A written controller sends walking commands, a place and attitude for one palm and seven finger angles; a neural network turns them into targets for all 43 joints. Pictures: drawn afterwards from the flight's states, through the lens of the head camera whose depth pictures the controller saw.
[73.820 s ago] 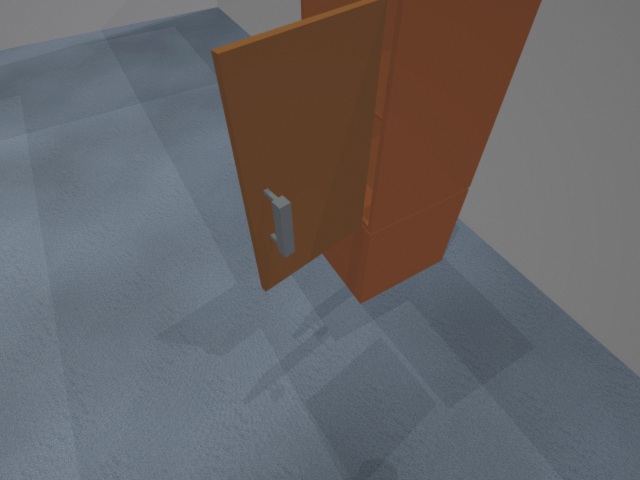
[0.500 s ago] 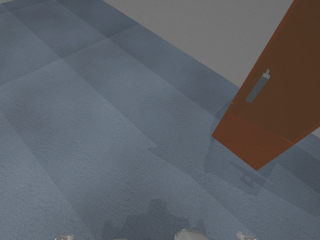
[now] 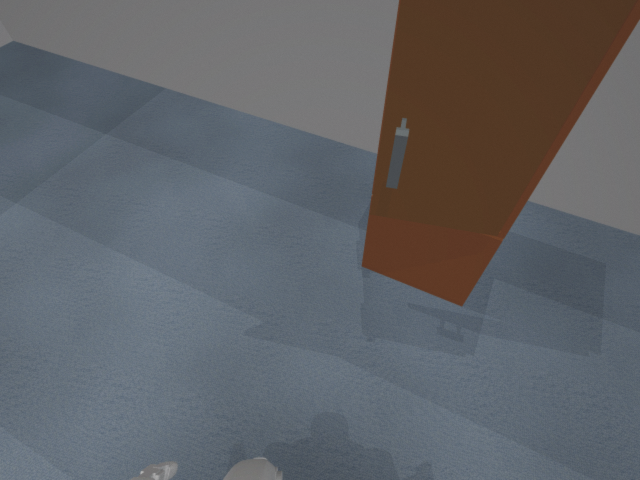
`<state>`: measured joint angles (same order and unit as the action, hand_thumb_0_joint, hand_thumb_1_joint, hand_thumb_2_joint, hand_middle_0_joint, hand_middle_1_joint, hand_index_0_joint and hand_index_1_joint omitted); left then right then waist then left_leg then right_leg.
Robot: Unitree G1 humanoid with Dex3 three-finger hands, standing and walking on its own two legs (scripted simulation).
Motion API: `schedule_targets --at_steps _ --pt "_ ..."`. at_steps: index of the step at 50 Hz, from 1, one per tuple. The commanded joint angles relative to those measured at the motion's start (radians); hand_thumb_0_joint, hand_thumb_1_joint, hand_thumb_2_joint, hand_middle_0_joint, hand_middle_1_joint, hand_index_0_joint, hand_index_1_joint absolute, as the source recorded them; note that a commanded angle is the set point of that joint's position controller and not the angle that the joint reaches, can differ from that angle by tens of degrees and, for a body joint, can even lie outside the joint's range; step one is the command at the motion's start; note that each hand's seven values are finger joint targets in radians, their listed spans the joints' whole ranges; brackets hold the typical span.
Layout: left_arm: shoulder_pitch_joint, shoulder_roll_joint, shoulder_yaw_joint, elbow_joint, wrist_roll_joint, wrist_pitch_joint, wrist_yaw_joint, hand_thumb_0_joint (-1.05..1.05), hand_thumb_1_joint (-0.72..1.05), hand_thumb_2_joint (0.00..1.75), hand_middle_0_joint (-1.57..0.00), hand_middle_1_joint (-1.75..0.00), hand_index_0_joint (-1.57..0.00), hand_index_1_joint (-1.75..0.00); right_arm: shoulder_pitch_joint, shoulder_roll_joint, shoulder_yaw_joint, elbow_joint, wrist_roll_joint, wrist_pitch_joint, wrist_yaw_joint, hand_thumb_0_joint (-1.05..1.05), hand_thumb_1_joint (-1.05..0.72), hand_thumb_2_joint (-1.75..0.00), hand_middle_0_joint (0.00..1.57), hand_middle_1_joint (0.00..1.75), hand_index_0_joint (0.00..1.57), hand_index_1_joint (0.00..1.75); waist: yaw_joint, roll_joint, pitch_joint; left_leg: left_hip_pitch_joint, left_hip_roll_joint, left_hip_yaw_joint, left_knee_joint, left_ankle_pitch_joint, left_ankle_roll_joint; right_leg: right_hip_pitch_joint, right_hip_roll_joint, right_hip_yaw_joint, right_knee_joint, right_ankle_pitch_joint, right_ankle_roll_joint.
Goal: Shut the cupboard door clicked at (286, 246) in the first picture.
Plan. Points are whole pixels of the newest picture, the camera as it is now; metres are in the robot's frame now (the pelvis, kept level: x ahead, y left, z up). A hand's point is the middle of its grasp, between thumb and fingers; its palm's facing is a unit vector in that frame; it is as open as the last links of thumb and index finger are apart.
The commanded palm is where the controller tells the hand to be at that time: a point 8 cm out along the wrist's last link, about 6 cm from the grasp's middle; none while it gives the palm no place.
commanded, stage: turn to face it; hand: left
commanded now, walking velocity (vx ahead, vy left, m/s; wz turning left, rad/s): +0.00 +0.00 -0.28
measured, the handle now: (397, 153) +0.76 -0.14 -0.10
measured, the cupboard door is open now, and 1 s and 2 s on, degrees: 13 13 13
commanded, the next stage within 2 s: take the last steps up to it in 0.16 s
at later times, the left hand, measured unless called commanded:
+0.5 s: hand (203, 478) +0.14 +0.18 -0.16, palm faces -0.18 -0.96 -0.22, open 7.4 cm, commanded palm none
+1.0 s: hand (264, 417) +0.23 +0.11 -0.19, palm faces -0.22 -0.97 -0.13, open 7.4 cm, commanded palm none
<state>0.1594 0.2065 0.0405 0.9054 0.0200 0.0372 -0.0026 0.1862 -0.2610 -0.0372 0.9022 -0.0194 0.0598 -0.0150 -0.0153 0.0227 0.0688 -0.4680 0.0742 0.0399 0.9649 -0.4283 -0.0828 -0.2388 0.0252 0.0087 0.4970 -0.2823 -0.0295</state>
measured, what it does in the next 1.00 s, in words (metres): walks ahead: left foot, then right foot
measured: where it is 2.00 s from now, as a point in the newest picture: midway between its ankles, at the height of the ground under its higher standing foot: (378, 461)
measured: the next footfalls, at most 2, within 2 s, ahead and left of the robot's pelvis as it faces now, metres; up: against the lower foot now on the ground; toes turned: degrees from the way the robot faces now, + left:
left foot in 0.12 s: +0.07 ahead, +0.13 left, +0.00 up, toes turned +1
right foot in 0.50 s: +0.04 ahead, -0.12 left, +0.00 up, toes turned -15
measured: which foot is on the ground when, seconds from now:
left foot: up 0.00-0.10, down 0.12-0.50, up 0.52-0.84, down 0.86-1.00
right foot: down 0.00-0.12, up 0.14-0.48, down 0.50-0.88, up 0.90-1.00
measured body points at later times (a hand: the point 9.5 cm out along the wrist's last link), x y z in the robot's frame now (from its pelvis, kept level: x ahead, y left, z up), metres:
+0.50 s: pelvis +0.04 -0.01 -0.01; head +0.06 -0.03 +0.44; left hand +0.15 +0.23 -0.15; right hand +0.00 -0.26 -0.16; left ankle +0.03 +0.13 -0.74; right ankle -0.01 -0.11 -0.74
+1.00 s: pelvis +0.19 -0.07 -0.01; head +0.22 -0.05 +0.44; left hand +0.24 +0.16 -0.18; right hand +0.19 -0.32 -0.14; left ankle +0.25 +0.02 -0.74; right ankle +0.07 -0.16 -0.65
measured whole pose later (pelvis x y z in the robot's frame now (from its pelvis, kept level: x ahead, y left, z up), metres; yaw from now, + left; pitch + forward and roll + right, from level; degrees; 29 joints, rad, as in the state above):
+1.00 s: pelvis +0.19 -0.07 -0.01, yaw -14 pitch +0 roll -1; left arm 0.27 0.20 0.06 1.08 0.03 0.03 -0.03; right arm 0.22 -0.17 -0.01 0.96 -0.05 -0.04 -0.03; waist -0.01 -0.05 0.07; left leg -0.33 0.07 0.17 0.60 -0.27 0.03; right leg -0.38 0.01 -0.02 1.18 -0.40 -0.04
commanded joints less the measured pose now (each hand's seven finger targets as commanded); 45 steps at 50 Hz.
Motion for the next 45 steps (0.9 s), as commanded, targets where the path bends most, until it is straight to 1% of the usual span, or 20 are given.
schedule_targets --at_steps 1,4,5,6,7,11,14,19,23,24,25,26,27,31,38,41,42,43,44,45 --pt "0.012 0.216 0.064 -0.051 0.007 -0.02 0.015 0.0 0.9 0.9 -0.2 -0.3 -0.2 -0.3 0.021 -0.056 -0.014 -0.066 0.009 -0.036 -0.009 0.0 -0.9 -0.9 0.2 0.3 0.2 0.3 0.014 -0.167 -0.128 0.044 -0.02 0.007 -0.198 0.025 0.008 0.101 -0.25 0.243 -0.097 0.502 -0.165" --pt "-0.02 0.188 0.06 -0.044 -0.003 -0.011 0.014 0.0 0.9 0.9 -0.2 -0.3 -0.2 -0.3 0.116 -0.062 -0.014 -0.03 0.009 -0.047 -0.014 0.0 -0.9 -0.9 0.2 0.3 0.2 0.3 -0.034 -0.132 -0.113 0.275 -0.027 0.001 -0.493 0.258 0.025 -0.039 -0.189 0.222 -0.022 0.327 -0.084" --pt "0.008 0.144 0.052 -0.052 -0.009 -0.006 0.011 0.0 0.9 0.9 -0.2 -0.3 -0.2 -0.3 0.137 -0.112 -0.019 -0.027 0.0 -0.06 -0.018 0.0 -0.9 -0.9 0.2 0.3 0.2 0.3 -0.025 0.015 -0.132 0.363 0.081 -0.112 -0.588 0.353 0.068 -0.118 -0.097 0.166 0.069 0.193 -0.032" --pt "0.055 0.092 0.043 -0.057 -0.015 -0.002 0.005 0.0 0.9 0.9 -0.2 -0.3 -0.2 -0.3 0.141 -0.197 -0.032 -0.034 -0.011 -0.063 -0.02 0.0 -0.9 -0.9 0.2 0.3 0.2 0.3 -0.011 0.24 -0.135 0.397 0.276 -0.308 -0.622 0.472 0.168 -0.208 0.008 0.054 0.223 -0.11 0.019" --pt "0.033 0.109 0.042 -0.064 -0.009 0.001 0.005 0.0 0.9 0.9 -0.2 -0.3 -0.2 -0.3 0.135 -0.2 -0.034 -0.04 -0.014 -0.059 -0.026 0.0 -0.9 -0.9 0.2 0.3 0.2 0.3 -0.023 0.242 -0.103 0.336 0.36 -0.371 -0.673 0.491 0.244 -0.232 0.018 0.024 0.411 -0.324 0.034" --pt "0.028 0.102 0.052 -0.029 -0.003 0.011 -0.01 0.0 0.9 0.9 -0.2 -0.3 -0.2 -0.3 0.044 -0.128 -0.012 -0.052 -0.017 -0.063 -0.035 0.0 -0.9 -0.9 0.2 0.3 0.2 0.3 0.023 0.136 -0.077 0.293 0.256 -0.176 -0.642 0.577 0.24 -0.245 -0.041 0.036 0.574 -0.219 0.056" --pt "0.004 0.074 0.038 -0.021 -0.005 0.011 -0.014 0.0 0.9 0.9 -0.2 -0.3 -0.2 -0.3 0.093 -0.123 -0.017 -0.02 -0.015 -0.063 -0.034 0.0 -0.9 -0.9 0.2 0.3 0.2 0.3 -0.008 0.126 -0.124 0.372 0.241 -0.11 -0.61 0.653 0.234 -0.199 -0.039 -0.018 0.435 -0.204 0.059" --pt "-0.054 0.07 0.034 -0.029 0.005 0.005 -0.041 0.0 0.9 0.9 -0.2 -0.3 -0.2 -0.3 0.144 -0.166 -0.046 0.022 -0.022 -0.059 -0.02 0.0 -0.9 -0.9 0.2 0.3 0.2 0.3 -0.046 0.145 -0.077 0.327 0.287 -0.147 -0.688 0.124 0.218 -0.162 -0.035 -0.07 0.255 -0.197 0.038" --pt "0.099 0.097 0.05 0.034 0.008 -0.012 -0.051 0.0 0.9 0.9 -0.2 -0.3 -0.2 -0.3 0.092 -0.164 -0.053 0.038 -0.014 -0.063 -0.015 0.0 -0.9 -0.9 0.2 0.3 0.2 0.3 0.034 0.048 -0.081 0.154 0.207 -0.022 -0.533 -0.018 0.135 0.143 -0.003 -0.106 -0.088 -0.015 0.013" --pt "0.163 0.163 0.063 0.055 0.013 -0.024 -0.041 0.0 0.9 0.9 -0.2 -0.3 -0.2 -0.3 0.086 -0.115 -0.043 0.025 -0.004 -0.066 -0.008 0.0 -0.9 -0.9 0.2 0.3 0.2 0.3 0.068 -0.106 -0.098 -0.031 0.121 0.074 -0.359 -0.075 0.09 0.329 -0.135 0.068 -0.215 -0.142 -0.041" --pt "0.241 0.253 0.078 0.078 0.014 -0.029 -0.025 0.0 0.9 0.9 -0.2 -0.3 -0.2 -0.3 -0.015 -0.045 -0.02 -0.029 0.001 -0.071 -0.004 0.0 -0.9 -0.9 0.2 0.3 0.2 0.3 0.124 -0.337 -0.049 -0.24 -0.015 0.151 -0.095 -0.25 0.041 0.375 -0.341 0.389 -0.32 -0.184 -0.156" --pt "0.259 0.242 0.075 0.079 0.004 -0.032 -0.01 0.0 0.9 0.9 -0.2 -0.3 -0.2 -0.3 -0.078 -0.087 -0.026 -0.046 -0.003 -0.065 -0.008 0.0 -0.9 -0.9 0.2 0.3 0.2 0.3 0.13 -0.252 -0.006 -0.282 0.008 0.031 0.069 -0.203 0.053 0.271 -0.395 0.449 -0.346 -0.197 -0.236" --pt "0.218 0.215 0.069 0.081 0.006 -0.038 -0.005 0.0 0.9 0.9 -0.2 -0.3 -0.2 -0.3 -0.09 -0.086 -0.03 -0.035 -0.003 -0.068 -0.009 0.0 -0.9 -0.9 0.2 0.3 0.2 0.3 0.102 -0.253 0.041 -0.311 0.02 -0.002 0.144 -0.146 0.054 0.229 -0.363 0.449 -0.353 -0.176 -0.253" --pt "0.11 0.126 0.036 0.062 0.005 -0.064 0.0 0.0 0.9 0.9 -0.2 -0.3 -0.2 -0.3 0.006 -0.05 -0.03 0.018 -0.015 -0.067 0.011 0.0 -0.9 -0.9 0.2 0.3 0.2 0.3 0.005 -0.119 0.031 -0.182 0.046 0.027 0.104 0.049 0.037 0.128 -0.247 0.134 -0.299 0.11 -0.201" --pt "0.165 0.132 0.03 0.127 0.008 -0.074 0.005 0.0 0.9 0.9 -0.2 -0.3 -0.2 -0.3 -0.036 -0.029 -0.015 -0.009 -0.012 -0.083 0.012 0.0 -0.9 -0.9 0.2 0.3 0.2 0.3 0.007 -0.096 -0.001 -0.132 0.027 0.07 -0.191 0.103 0.055 0.251 -0.237 0.112 -0.236 0.387 -0.204" --pt "0.124 0.142 0.034 0.13 0.0 -0.069 -0.003 0.0 0.9 0.9 -0.2 -0.3 -0.2 -0.3 0.097 -0.046 -0.02 0.036 -0.013 -0.095 -0.004 0.0 -0.9 -0.9 0.2 0.3 0.2 0.3 -0.067 -0.068 -0.027 0.152 -0.033 0.127 -0.359 0.201 0.078 0.147 -0.182 0.06 -0.072 0.527 -0.168" --pt "0.118 0.126 0.034 0.125 -0.006 -0.068 -0.004 0.0 0.9 0.9 -0.2 -0.3 -0.2 -0.3 0.219 -0.076 -0.029 0.076 -0.019 -0.102 -0.011 0.0 -0.9 -0.9 0.2 0.3 0.2 0.3 -0.113 -0.038 -0.076 0.354 -0.019 0.087 -0.443 0.276 0.091 0.052 -0.139 0.03 0.112 0.526 -0.133" --pt "0.165 0.075 0.03 0.109 -0.012 -0.064 -0.01 0.0 0.9 0.9 -0.2 -0.3 -0.2 -0.3 0.356 -0.179 -0.051 0.106 -0.038 -0.112 -0.023 0.0 -0.9 -0.9 0.2 0.3 0.2 0.3 -0.142 0.171 -0.196 0.586 0.225 -0.269 -0.545 0.305 0.185 -0.146 -0.033 -0.028 0.397 0.23 -0.063" --pt "0.151 0.07 0.016 0.076 -0.011 -0.064 -0.017 0.0 0.9 0.9 -0.2 -0.3 -0.2 -0.3 0.418 -0.243 -0.057 0.121 -0.033 -0.102 -0.032 0.0 -0.9 -0.9 0.2 0.3 0.2 0.3 -0.137 0.26 -0.203 0.643 0.433 -0.577 -0.66 0.292 0.293 -0.322 0.04 -0.022 0.676 -0.27 -0.042" --pt "0.127 0.09 0.028 0.079 0.005 -0.055 -0.015 0.0 0.9 0.9 -0.2 -0.3 -0.2 -0.3 0.34 -0.234 -0.051 0.108 -0.021 -0.093 -0.034 0.0 -0.9 -0.9 0.2 0.3 0.2 0.3 -0.106 0.172 -0.152 0.486 0.456 -0.56 -0.73 0.081 0.291 -0.354 -0.01 0.058 0.79 -0.272 -0.042"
